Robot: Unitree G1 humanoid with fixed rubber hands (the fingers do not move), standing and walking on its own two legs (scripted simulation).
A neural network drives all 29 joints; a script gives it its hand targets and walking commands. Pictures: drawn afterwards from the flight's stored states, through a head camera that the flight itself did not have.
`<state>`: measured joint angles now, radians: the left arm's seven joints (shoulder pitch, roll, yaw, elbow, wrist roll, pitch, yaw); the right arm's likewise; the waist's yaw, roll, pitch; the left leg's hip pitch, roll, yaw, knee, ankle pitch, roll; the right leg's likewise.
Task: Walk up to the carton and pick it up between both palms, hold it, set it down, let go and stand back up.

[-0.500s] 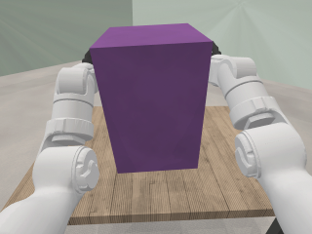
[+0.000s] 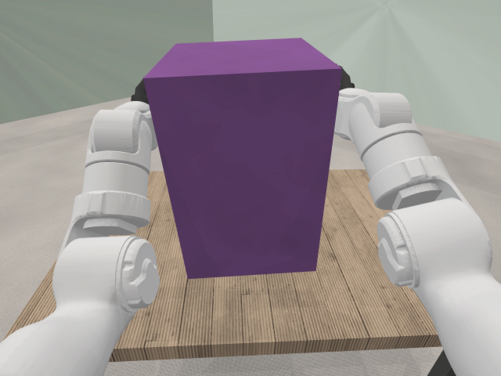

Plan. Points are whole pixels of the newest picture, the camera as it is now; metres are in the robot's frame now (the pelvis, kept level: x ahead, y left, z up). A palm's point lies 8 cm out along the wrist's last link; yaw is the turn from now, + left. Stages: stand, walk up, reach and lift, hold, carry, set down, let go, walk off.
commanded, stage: hold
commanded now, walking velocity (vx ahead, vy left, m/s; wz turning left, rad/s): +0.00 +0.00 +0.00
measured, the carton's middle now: (245, 156) +0.36 -0.01 +0.27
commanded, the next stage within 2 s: none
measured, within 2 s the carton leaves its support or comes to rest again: neither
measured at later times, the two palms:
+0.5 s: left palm (144, 115) +0.37 +0.14 +0.33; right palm (343, 104) +0.36 -0.15 +0.35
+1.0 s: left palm (141, 117) +0.37 +0.14 +0.33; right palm (339, 105) +0.36 -0.14 +0.35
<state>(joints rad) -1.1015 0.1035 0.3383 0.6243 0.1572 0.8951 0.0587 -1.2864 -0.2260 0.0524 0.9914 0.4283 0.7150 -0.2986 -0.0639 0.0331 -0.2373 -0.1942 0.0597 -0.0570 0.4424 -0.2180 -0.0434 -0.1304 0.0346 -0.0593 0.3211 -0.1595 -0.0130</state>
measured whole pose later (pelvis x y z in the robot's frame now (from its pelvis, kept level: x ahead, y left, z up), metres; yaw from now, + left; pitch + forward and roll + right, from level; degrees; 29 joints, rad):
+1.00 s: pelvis +0.00 +0.00 +0.00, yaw +0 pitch -1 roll -2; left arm -1.12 0.11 0.33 0.65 0.15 0.88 0.07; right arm -1.30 -0.23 0.05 1.01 0.43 0.71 -0.29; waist -0.06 0.03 -0.25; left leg -0.21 0.06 -0.06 0.45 -0.22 -0.04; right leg -0.14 0.04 -0.06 0.32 -0.16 -0.01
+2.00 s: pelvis +0.00 +0.00 +0.00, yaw +0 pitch -1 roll -2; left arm -1.13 0.11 0.35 0.67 0.15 0.87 0.07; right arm -1.31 -0.23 0.04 1.02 0.41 0.72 -0.29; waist -0.06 0.03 -0.25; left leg -0.21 0.06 -0.06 0.44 -0.21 -0.04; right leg -0.15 0.03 -0.05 0.32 -0.15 -0.01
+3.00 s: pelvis +0.00 +0.00 +0.00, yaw +0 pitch -1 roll -2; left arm -1.12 0.11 0.34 0.65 0.15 0.88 0.07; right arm -1.30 -0.23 0.06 1.00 0.43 0.73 -0.29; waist -0.06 0.04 -0.25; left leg -0.20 0.06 -0.06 0.45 -0.22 -0.04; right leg -0.14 0.04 -0.05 0.32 -0.15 -0.01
